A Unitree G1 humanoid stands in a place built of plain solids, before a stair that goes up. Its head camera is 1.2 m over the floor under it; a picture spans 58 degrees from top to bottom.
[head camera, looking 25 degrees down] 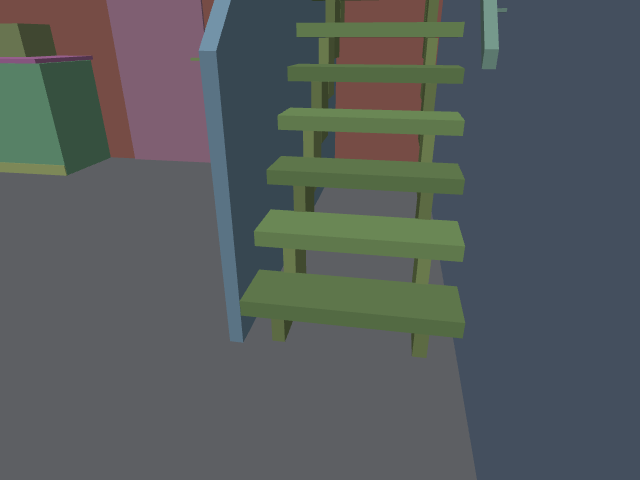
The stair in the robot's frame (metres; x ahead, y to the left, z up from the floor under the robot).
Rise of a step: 0.21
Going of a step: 0.24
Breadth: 0.90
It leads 10 degrees to the right of straight ahead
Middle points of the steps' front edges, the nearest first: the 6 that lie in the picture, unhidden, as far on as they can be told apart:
1.44 -0.11 0.21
1.68 -0.15 0.43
1.91 -0.19 0.64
2.14 -0.23 0.85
2.38 -0.27 1.07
2.61 -0.31 1.28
